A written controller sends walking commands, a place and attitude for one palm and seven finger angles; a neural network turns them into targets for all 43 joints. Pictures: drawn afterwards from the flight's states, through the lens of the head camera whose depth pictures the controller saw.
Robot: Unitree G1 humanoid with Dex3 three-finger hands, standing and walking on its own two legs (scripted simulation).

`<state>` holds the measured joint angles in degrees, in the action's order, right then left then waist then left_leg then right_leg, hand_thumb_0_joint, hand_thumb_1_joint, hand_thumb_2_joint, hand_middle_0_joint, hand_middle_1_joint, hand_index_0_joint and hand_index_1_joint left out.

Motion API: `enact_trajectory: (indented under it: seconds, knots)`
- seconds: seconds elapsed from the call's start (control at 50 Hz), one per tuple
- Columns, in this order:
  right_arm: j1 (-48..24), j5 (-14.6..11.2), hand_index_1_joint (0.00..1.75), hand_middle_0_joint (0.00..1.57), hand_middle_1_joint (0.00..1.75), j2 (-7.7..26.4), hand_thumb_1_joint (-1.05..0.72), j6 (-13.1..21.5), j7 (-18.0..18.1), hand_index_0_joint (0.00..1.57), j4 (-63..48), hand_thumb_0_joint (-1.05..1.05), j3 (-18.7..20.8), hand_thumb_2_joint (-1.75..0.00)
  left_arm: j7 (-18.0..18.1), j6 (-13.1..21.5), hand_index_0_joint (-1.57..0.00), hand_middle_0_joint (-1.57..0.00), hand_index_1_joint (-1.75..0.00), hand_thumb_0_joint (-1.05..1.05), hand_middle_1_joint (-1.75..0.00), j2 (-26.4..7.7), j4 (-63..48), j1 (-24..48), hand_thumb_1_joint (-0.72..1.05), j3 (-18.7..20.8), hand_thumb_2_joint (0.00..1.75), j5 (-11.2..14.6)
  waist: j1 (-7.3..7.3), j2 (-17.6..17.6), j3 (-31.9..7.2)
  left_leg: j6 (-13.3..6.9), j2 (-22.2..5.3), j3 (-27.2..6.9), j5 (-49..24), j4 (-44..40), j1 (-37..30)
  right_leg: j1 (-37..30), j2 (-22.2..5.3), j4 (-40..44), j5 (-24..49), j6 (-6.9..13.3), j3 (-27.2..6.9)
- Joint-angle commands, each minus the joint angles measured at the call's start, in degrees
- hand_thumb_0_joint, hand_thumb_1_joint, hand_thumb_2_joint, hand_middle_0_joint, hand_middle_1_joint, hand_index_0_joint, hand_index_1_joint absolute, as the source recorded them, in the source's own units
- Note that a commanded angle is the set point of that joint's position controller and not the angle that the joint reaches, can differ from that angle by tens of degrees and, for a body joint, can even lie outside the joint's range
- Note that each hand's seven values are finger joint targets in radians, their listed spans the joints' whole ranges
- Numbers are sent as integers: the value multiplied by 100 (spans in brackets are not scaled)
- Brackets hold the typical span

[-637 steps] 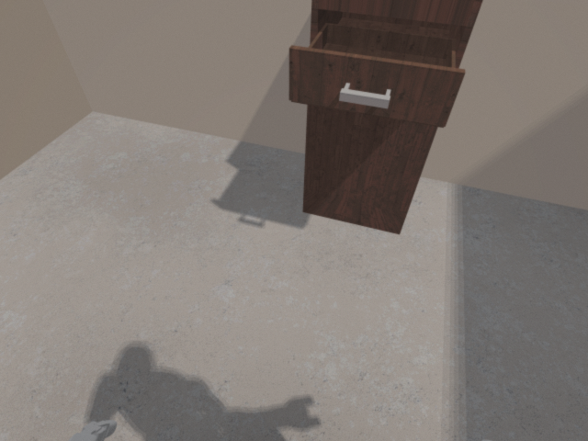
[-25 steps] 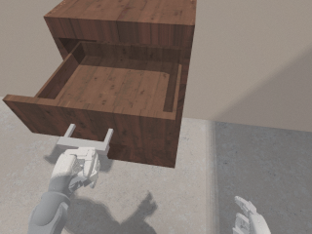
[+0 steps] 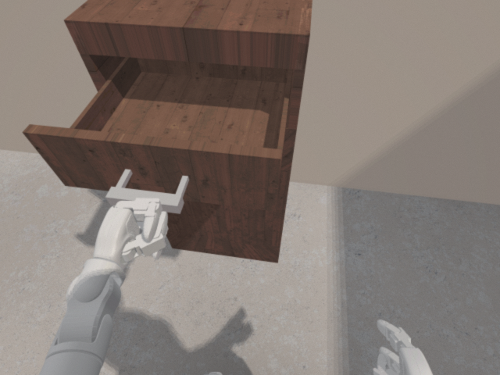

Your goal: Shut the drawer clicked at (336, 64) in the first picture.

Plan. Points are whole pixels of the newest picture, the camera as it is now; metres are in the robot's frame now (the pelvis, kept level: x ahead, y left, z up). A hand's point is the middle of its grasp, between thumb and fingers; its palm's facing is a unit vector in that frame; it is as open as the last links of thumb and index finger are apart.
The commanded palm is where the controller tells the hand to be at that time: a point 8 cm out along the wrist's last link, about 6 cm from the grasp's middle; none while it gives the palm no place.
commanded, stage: push the drawer shut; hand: left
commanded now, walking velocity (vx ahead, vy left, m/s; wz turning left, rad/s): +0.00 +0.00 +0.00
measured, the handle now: (150, 189) +0.39 +0.18 +0.08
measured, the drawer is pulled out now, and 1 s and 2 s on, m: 0.24 0.12 0.01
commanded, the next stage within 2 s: none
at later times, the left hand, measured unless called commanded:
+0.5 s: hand (164, 216) +0.35 +0.15 +0.06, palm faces -0.15 -0.99 -0.05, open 3.4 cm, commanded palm +0.36 +0.20 +0.08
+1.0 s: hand (181, 174) +0.44 +0.14 +0.06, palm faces -0.12 -0.99 -0.03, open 3.4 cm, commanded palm +0.43 +0.19 +0.08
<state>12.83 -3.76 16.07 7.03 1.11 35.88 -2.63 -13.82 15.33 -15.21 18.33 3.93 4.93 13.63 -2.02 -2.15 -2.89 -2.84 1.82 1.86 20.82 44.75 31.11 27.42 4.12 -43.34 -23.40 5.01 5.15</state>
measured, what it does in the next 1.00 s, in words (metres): stands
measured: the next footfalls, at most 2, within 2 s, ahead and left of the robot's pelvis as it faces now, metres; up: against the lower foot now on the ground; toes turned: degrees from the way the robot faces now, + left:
none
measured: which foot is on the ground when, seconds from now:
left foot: down 0.00-1.00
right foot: down 0.00-1.00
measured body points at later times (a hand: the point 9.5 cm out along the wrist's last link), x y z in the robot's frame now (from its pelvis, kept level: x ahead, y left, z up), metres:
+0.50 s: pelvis -0.01 +0.03 +0.00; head +0.04 +0.03 +0.45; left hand +0.35 +0.20 +0.07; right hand +0.11 -0.22 -0.11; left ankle +0.02 +0.09 -0.71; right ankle -0.01 -0.06 -0.71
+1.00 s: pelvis -0.01 +0.03 -0.01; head +0.06 +0.03 +0.44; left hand +0.44 +0.19 +0.07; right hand +0.02 -0.24 -0.12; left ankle +0.02 +0.09 -0.71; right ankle -0.01 -0.06 -0.71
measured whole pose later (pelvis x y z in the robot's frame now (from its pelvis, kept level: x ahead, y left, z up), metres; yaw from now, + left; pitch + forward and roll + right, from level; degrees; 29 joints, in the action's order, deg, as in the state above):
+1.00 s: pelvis -0.01 +0.03 -0.01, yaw -1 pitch +11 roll -1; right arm 20.5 -1.9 16.3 3.1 -0.8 39.9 -2.3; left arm -7.5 22.7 -16.1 57.7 40.0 8.9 8.2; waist -7.2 -1.1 -2.7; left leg -5.2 2.5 3.6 20.2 47.2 38.3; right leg 35.0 3.1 -46.2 -22.5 3.2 3.9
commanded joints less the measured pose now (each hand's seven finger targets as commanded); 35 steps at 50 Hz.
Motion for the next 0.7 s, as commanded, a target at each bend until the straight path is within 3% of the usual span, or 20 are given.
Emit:
enact_trajectory:
  seconds: [0.0,0.02,0.04,0.06,0.12,0.14,0.16,0.2,0.24,0.26,0.34,0.38,0.42,0.46,0.48,0.54,0.56,0.6,0.64,0.68]
  knots:
    - [-218,5,30,20,30,695,-90,211,32,20,-802,0,311,-90,226,489,-140,-140,-160,0,-160,-938,-1195,2110,90,695,90,184,-126,144,-1510,16,-119,-370,-1012,-443,-672,-617,-535,810,1778,-586,-1007]
    - [-198,10,30,20,30,688,-90,211,23,20,-812,0,308,-90,227,494,-140,-140,-160,0,-160,-862,-1200,2223,90,631,90,186,-139,137,-1545,12,-116,-379,-1035,-453,-726,-591,-520,794,1784,-573,-977]
    - [-174,12,30,20,30,730,-90,179,23,20,-789,0,327,-90,272,487,-140,-140,-160,0,-160,-1061,-1029,2101,90,826,90,158,-120,266,-1442,-4,-144,-383,-997,-420,-659,-531,-511,826,1681,-622,-1014]
    - [-158,15,30,20,30,705,-90,159,15,20,-786,0,319,-90,283,497,-140,-140,-160,0,-160,-925,-1015,2248,90,719,90,168,-155,324,-1486,-7,-133,-371,-1017,-445,-664,-563,-513,823,1761,-617,-1006]
    - [-116,11,30,20,30,700,-90,155,8,20,-797,0,339,-90,320,542,-140,-140,-160,0,-160,-814,-1071,2532,90,577,90,130,-159,14,-1565,27,-151,-410,-1043,-543,-951,-339,-430,732,1600,-483,-778]
    - [-62,21,30,20,30,734,-90,131,4,20,-779,0,340,-90,373,554,-140,-140,-160,0,-160,-861,-995,2513,90,587,90,85,-168,133,-1528,12,-172,-448,-1078,-543,-970,-272,-401,713,1554,-493,-745]
    - [-55,24,30,20,30,704,-90,125,-3,20,-761,0,346,-90,402,552,-140,-140,-160,0,-160,-688,-977,2630,90,472,90,96,-214,111,-1554,13,-170,-437,-1117,-553,-1053,-214,-397,718,1611,-479,-714]
    - [-11,34,30,20,30,708,-90,117,-16,20,-759,0,355,-90,465,576,-140,-140,-160,0,-160,-695,-1025,2769,90,463,90,62,-181,-63,-1669,50,-182,-476,-1203,-578,-1188,-161,-378,646,1612,-431,-641]
    - [57,50,30,20,30,758,-90,82,-13,20,-712,0,370,-90,549,615,-140,-140,-160,0,-160,-849,-943,2814,90,551,90,-6,-190,118,-1694,57,-221,-536,-1231,-596,-1239,-89,-347,618,1507,-421,-590]
    - [48,51,30,20,30,716,-90,71,-27,20,-725,0,354,-90,561,618,-140,-140,-160,0,-160,-562,-883,2958,90,293,90,-15,-267,112,-1639,56,-218,-547,-1141,-618,-1274,27,-342,637,1409,-423,-567]
    - [116,66,30,20,30,781,-90,10,-12,20,-615,0,350,-90,660,652,-140,-140,-160,0,-160,-747,-611,3497,90,388,90,-80,-324,219,-1549,65,-260,-651,-868,-662,-1271,261,-314,648,1018,-410,-537]
    - [118,47,30,20,30,748,-90,-1,-11,20,-585,0,343,-90,685,685,-140,-140,-160,0,-160,-507,-535,4001,90,147,90,-101,-417,99,-1550,95,-273,-724,-762,-699,-1432,462,-311,633,877,-390,-494]
    - [150,54,30,20,30,760,-90,4,-17,20,-553,0,350,-90,722,685,-140,-140,-160,0,-160,-415,-423,4140,90,72,90,-119,-394,-172,-1652,154,-306,-847,-734,-744,-1672,652,-303,579,784,-352,-437]
    - [208,63,30,20,30,783,-90,-39,-19,20,-489,0,348,-90,785,661,-140,-140,-160,0,-160,-350,-138,4319,90,15,90,-146,-454,16,-1601,149,-331,-937,-535,-792,-1663,779,-294,577,659,-367,-409]
    - [235,63,30,20,30,807,-90,-56,-8,20,-453,0,342,-90,810,656,-140,-140,-160,0,-160,-449,21,4606,90,73,90,-150,-517,189,-1546,137,-340,-961,-334,-807,-1573,831,-285,590,557,-381,-415]
    - [308,63,30,20,30,847,-90,-86,12,20,-379,0,307,-90,862,708,-140,-140,-160,0,-160,-671,442,5038,90,188,90,-200,-544,265,-1460,104,-305,-959,-9,-836,-1353,826,-281,587,349,-378,-446]
    - [311,61,30,20,30,814,-90,-86,5,20,-392,0,306,-90,856,728,-140,-140,-160,0,-160,-457,553,5186,90,37,90,-201,-575,143,-1508,108,-295,-959,16,-837,-1413,883,-279,574,339,-370,-436]
    - [376,78,30,20,30,836,-90,-72,-7,20,-341,0,325,-90,883,772,-140,-140,-160,0,-160,-584,721,5463,90,178,90,-212,-540,-7,-1737,140,-297,-1024,8,-832,-1550,924,-277,516,364,-353,-442]
    - [476,95,30,20,30,879,-90,-112,4,20,-294,0,307,-90,905,780,-140,-140,-160,0,-160,-831,1105,5550,90,395,90,-214,-559,210,-1727,110,-289,-1007,-56,-810,-1415,863,-254,529,392,-359,-441]
    - [540,98,30,20,30,860,-90,-118,-16,20,-294,0,306,-90,881,835,-140,-140,-160,0,-160,-720,1292,5830,90,311,90,-237,-576,60,-1827,138,-287,-994,-211,-771,-1444,880,-258,491,476,-345,-438]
